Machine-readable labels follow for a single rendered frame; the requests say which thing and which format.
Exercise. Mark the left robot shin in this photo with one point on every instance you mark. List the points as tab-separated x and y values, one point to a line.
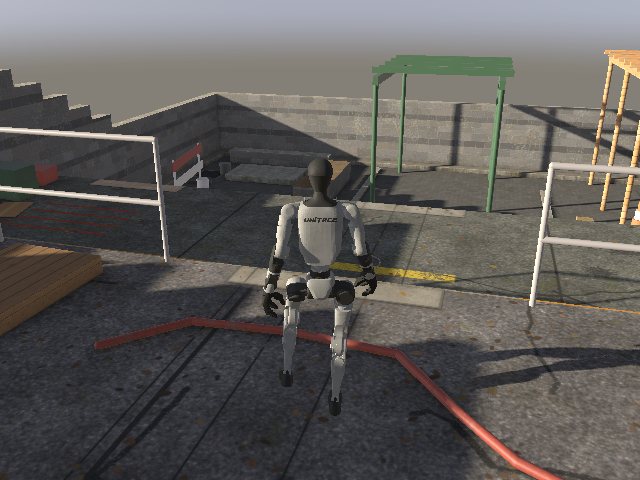
289	342

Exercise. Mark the robot left forearm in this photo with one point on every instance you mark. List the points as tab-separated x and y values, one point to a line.
273	273

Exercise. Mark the humanoid robot head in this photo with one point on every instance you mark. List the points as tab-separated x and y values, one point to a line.
320	172

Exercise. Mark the right robot hand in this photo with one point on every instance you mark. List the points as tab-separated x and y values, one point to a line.
362	281

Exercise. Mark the robot right forearm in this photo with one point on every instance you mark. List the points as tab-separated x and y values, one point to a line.
366	264

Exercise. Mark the robot left upper arm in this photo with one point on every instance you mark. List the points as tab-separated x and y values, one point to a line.
288	212

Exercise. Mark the left robot hand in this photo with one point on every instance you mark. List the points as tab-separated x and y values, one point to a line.
267	302

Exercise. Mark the robot right upper arm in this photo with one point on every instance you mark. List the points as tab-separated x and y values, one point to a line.
352	213

